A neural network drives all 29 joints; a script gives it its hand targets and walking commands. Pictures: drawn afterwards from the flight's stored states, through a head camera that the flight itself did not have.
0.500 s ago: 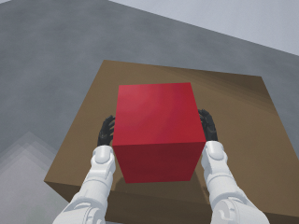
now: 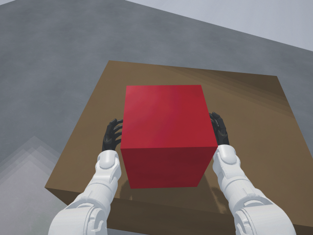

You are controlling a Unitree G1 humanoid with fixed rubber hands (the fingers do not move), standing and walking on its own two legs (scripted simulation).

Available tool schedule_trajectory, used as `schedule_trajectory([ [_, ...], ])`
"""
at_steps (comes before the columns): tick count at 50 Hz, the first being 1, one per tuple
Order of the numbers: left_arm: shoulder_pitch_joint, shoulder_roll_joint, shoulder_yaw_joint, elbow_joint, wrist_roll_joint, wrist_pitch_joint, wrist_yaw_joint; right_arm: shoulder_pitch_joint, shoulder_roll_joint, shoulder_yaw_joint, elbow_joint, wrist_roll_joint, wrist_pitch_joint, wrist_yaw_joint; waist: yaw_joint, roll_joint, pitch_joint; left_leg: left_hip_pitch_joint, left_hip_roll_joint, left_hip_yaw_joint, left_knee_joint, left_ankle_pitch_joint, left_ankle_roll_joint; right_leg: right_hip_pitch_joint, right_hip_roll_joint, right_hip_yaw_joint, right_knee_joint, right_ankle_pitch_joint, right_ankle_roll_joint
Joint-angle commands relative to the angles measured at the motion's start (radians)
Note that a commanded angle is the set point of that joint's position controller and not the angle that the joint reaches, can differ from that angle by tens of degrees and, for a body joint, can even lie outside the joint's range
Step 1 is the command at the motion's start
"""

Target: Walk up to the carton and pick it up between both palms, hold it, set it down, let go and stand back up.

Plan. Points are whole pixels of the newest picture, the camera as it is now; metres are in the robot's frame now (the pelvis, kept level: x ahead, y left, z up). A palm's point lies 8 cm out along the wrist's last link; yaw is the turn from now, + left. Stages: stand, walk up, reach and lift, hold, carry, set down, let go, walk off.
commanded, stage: set down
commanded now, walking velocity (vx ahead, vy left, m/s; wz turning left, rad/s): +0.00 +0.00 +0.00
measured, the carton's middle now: (164, 139) +0.40 +0.00 -0.01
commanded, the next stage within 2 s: none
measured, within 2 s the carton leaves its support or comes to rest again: neither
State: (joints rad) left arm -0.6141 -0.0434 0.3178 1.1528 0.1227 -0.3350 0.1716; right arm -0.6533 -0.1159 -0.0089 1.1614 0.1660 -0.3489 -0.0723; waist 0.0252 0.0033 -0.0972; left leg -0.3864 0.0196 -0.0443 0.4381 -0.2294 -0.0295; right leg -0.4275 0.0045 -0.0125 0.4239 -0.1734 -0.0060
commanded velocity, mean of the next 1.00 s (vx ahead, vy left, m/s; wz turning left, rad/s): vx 0.00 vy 0.00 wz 0.00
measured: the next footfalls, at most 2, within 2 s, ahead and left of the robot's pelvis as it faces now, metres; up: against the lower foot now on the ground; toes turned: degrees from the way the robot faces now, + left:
none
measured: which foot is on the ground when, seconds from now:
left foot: down 0.00-1.00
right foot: down 0.00-1.00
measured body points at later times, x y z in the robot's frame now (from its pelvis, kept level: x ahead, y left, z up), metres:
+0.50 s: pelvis -0.02 +0.00 +0.00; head +0.00 -0.01 +0.45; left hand +0.30 +0.17 -0.01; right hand +0.32 -0.18 -0.02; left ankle -0.02 +0.14 -0.74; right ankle +0.01 -0.11 -0.74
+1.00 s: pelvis -0.03 +0.00 +0.00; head -0.02 -0.01 +0.45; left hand +0.22 +0.19 -0.03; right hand +0.25 -0.20 -0.04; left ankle -0.02 +0.14 -0.74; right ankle +0.01 -0.11 -0.74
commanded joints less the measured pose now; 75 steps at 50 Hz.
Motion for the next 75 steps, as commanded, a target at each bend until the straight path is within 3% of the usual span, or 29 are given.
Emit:
schedule_trajectory([
  [1, -0.394, 0.214, -0.107, -0.148, -0.099, -0.095, -0.031, -0.443, -0.186, 0.039, -0.044, 0.003, -0.112, -0.009, 0.026, -0.034, -0.560, -0.133, -0.035, 0.123, 0.105, 0.431, -0.077, 0.415, 0.039, 0.032, 0.117, 0.538, 0.020],
  [3, -0.231, 0.183, -0.143, -0.236, -0.105, -0.098, -0.026, -0.281, -0.174, 0.085, -0.090, 0.053, -0.123, 0.004, 0.027, -0.025, -0.553, -0.077, -0.024, 0.108, 0.096, 0.441, -0.073, 0.425, 0.051, 0.026, 0.118, 0.524, 0.013],
  [4, -0.343, 0.192, -0.144, -0.205, -0.105, -0.100, -0.012, -0.379, -0.215, 0.043, -0.035, 0.044, -0.103, 0.012, 0.031, 0.020, -0.493, -0.052, -0.021, 0.110, 0.073, 0.352, -0.086, 0.320, 0.062, 0.014, 0.085, 0.345, -0.002],
  [7, -0.124, 0.154, -0.173, -0.349, -0.122, -0.104, -0.014, -0.191, -0.210, 0.086, -0.144, 0.070, -0.132, 0.013, 0.031, -0.010, -0.535, 0.092, -0.011, 0.097, 0.111, 0.522, -0.093, 0.342, 0.080, 0.003, 0.077, 0.479, -0.004],
  [10, -0.312, 0.234, -0.173, -0.165, -0.180, -0.127, -0.023, -0.362, -0.208, 0.070, -0.080, 0.057, -0.087, 0.015, 0.019, -0.044, -0.419, -0.107, -0.032, 0.116, 0.078, 0.277, -0.072, 0.311, 0.045, 0.026, 0.068, 0.270, 0.004],
  [11, -0.100, 0.203, -0.162, -0.370, -0.170, -0.139, -0.018, -0.170, -0.215, 0.103, -0.180, 0.087, -0.122, 0.016, 0.021, -0.036, -0.523, 0.021, -0.027, 0.108, 0.092, 0.416, -0.072, 0.392, 0.060, 0.020, 0.086, 0.417, 0.008],
  [13, -0.159, 0.198, -0.198, -0.365, -0.168, -0.157, -0.007, -0.193, -0.254, 0.039, -0.120, 0.073, -0.125, 0.023, -0.013, 0.014, -0.496, 0.051, -0.022, 0.091, 0.082, 0.346, -0.090, 0.303, 0.066, 0.002, 0.075, 0.303, -0.002],
  [15, -0.259, 0.241, -0.195, -0.282, -0.186, -0.151, -0.003, -0.336, -0.260, 0.067, -0.154, 0.075, -0.104, 0.031, 0.030, 0.013, -0.437, -0.005, -0.031, 0.108, 0.071, 0.248, -0.084, 0.244, 0.055, 0.007, 0.055, 0.149, -0.011],
  [17, -0.128, 0.174, -0.251, -0.286, -0.223, -0.144, -0.020, -0.214, -0.231, 0.051, -0.193, 0.069, -0.113, 0.032, -0.012, -0.043, -0.389, 0.003, -0.027, 0.093, 0.068, 0.247, -0.076, 0.273, 0.059, -0.002, 0.057, 0.174, -0.008],
  [19, -0.360, 0.231, -0.246, -0.235, -0.248, -0.163, 0.000, -0.405, -0.256, -0.004, -0.187, 0.045, -0.094, 0.036, -0.005, 0.001, -0.447, -0.057, -0.021, 0.098, 0.043, 0.046, -0.074, 0.176, 0.056, 0.001, 0.056, -0.043, -0.016],
  [20, -0.218, 0.229, -0.256, -0.257, -0.258, -0.162, 0.003, -0.288, -0.241, 0.031, -0.242, 0.075, -0.092, 0.043, 0.023, -0.048, -0.434, -0.025, -0.018, 0.109, 0.052, 0.076, -0.061, 0.184, 0.056, -0.003, 0.056, -0.005, -0.013],
  [23, 0.034, 0.178, -0.268, -0.349, -0.232, -0.155, -0.010, -0.053, -0.272, 0.024, -0.255, 0.080, -0.138, 0.043, -0.017, -0.047, -0.467, 0.076, -0.020, 0.080, 0.066, 0.245, -0.071, 0.291, 0.061, -0.003, 0.052, 0.182, -0.011],
  [27, -0.043, 0.257, -0.173, -0.216, -0.204, -0.154, -0.027, -0.156, -0.256, 0.090, -0.277, 0.090, -0.136, 0.049, 0.050, -0.128, -0.354, -0.061, -0.046, 0.108, 0.052, 0.191, -0.041, 0.403, 0.043, 0.034, 0.059, 0.137, 0.016],
  [29, 0.131, 0.199, -0.229, -0.308, -0.192, -0.139, -0.040, 0.007, -0.259, 0.090, -0.233, 0.105, -0.149, 0.055, 0.005, -0.092, -0.303, 0.042, -0.041, 0.088, 0.053, 0.279, -0.054, 0.434, 0.046, 0.029, 0.042, 0.237, 0.010],
  [31, 0.017, 0.219, -0.237, -0.310, -0.212, -0.144, -0.033, -0.102, -0.292, 0.045, -0.256, 0.102, -0.163, 0.056, 0.001, -0.046, -0.345, 0.014, -0.043, 0.086, 0.047, 0.226, -0.057, 0.395, 0.044, 0.026, 0.049, 0.167, -0.002],
  [33, -0.066, 0.251, -0.247, -0.344, -0.231, -0.156, -0.028, -0.169, -0.290, 0.031, -0.342, 0.091, -0.173, 0.065, 0.013, -0.085, -0.385, -0.002, -0.040, 0.096, 0.043, 0.184, -0.047, 0.381, 0.055, 0.015, 0.051, 0.110, 0.001],
  [35, 0.168, 0.224, -0.232, -0.475, -0.218, -0.169, -0.026, 0.072, -0.287, 0.071, -0.415, 0.108, -0.200, 0.068, 0.002, -0.108, -0.408, 0.064, -0.043, 0.094, 0.052, 0.299, -0.043, 0.473, 0.054, 0.020, 0.050, 0.250, 0.008],
  [39, 0.153, 0.233, -0.291, -0.493, -0.252, -0.158, -0.038, 0.067, -0.258, 0.075, -0.372, 0.100, -0.173, 0.090, -0.018, -0.075, -0.326, 0.026, -0.044, 0.075, 0.030, 0.211, -0.041, 0.428, 0.036, 0.033, 0.034, 0.143, 0.000],
  [41, 0.191, 0.237, -0.309, -0.574, -0.273, -0.171, -0.044, 0.101, -0.263, 0.055, -0.434, 0.091, -0.189, 0.083, -0.046, -0.113, -0.339, 0.061, -0.046, 0.080, 0.044, 0.212, -0.034, 0.431, 0.038, 0.031, 0.031, 0.155, 0.013],
  [42, 0.340, 0.206, -0.326, -0.722, -0.264, -0.172, -0.033, 0.267, -0.294, 0.036, -0.489, 0.106, -0.203, 0.090, -0.052, -0.053, -0.393, 0.128, -0.034, 0.053, 0.049, 0.326, -0.047, 0.471, 0.055, 0.024, 0.058, 0.282, -0.005],
  [45, 0.253, 0.248, -0.332, -0.612, -0.283, -0.140, -0.042, 0.129, -0.276, 0.034, -0.510, 0.083, -0.180, 0.099, -0.032, -0.070, -0.275, 0.091, -0.037, 0.069, 0.025, 0.188, -0.033, 0.381, 0.048, 0.030, 0.015, 0.077, -0.012],
  [49, 0.497, 0.235, -0.318, -0.753, -0.263, -0.130, -0.034, 0.401, -0.290, 0.038, -0.599, 0.107, -0.196, 0.109, -0.031, -0.103, -0.276, 0.135, -0.043, 0.068, 0.007, 0.252, -0.021, 0.465, 0.049, 0.039, 0.015, 0.190, -0.016],
  [52, 0.402, 0.258, -0.304, -0.630, -0.255, -0.096, -0.050, 0.305, -0.252, 0.034, -0.595, 0.069, -0.172, 0.103, -0.027, -0.153, -0.201, 0.066, -0.053, 0.097, -0.019, 0.078, 0.007, 0.430, 0.020, 0.056, -0.003, 0.005, 0.001],
  [57, 0.590, 0.248, -0.348, -0.868, -0.276, -0.103, -0.034, 0.512, -0.252, 0.002, -0.726, 0.084, -0.180, 0.101, -0.041, -0.145, -0.223, 0.138, -0.031, 0.071, -0.038, 0.136, -0.001, 0.477, 0.038, 0.038, -0.001, 0.085, -0.009],
  [60, 0.727, 0.259, -0.334, -0.845, -0.269, -0.084, -0.045, 0.669, -0.216, 0.029, -0.735, 0.064, -0.172, 0.104, -0.029, -0.165, -0.132, 0.172, -0.039, 0.092, -0.046, 0.084, 0.010, 0.418, 0.015, 0.052, -0.048, -0.002, -0.001],
  [62, 0.559, 0.248, -0.384, -0.894, -0.297, -0.075, -0.015, 0.519, -0.229, 0.010, -0.744, 0.080, -0.155, 0.121, -0.019, -0.076, -0.134, 0.097, -0.012, 0.075, -0.096, -0.051, 0.011, 0.383, 0.025, 0.032, -0.022, -0.105, -0.017],
  [70, 0.629, 0.296, -0.369, -0.841, -0.310, -0.046, -0.034, 0.647, -0.159, 0.016, -0.832, 0.017, -0.127, 0.103, -0.044, -0.169, -0.013, 0.087, -0.039, 0.112, -0.084, -0.121, 0.035, 0.378, -0.022, 0.076, -0.065, -0.216, -0.002],
  [72, 0.628, 0.309, -0.348, -0.920, -0.299, -0.043, -0.018, 0.676, -0.158, 0.027, -0.865, 0.033, -0.115, 0.107, 0.002, -0.154, -0.083, 0.106, -0.038, 0.117, -0.087, -0.103, 0.032, 0.396, -0.014, 0.067, -0.063, -0.229, -0.006],
  [75, 0.623, 0.291, -0.401, -0.901, -0.317, -0.026, -0.019, 0.625, -0.168, -0.010, -0.840, 0.032, -0.109, 0.113, -0.034, -0.099, -0.051, 0.082, -0.015, 0.081, -0.110, -0.170, 0.027, 0.394, -0.009, 0.041, -0.043, -0.217, -0.012],
])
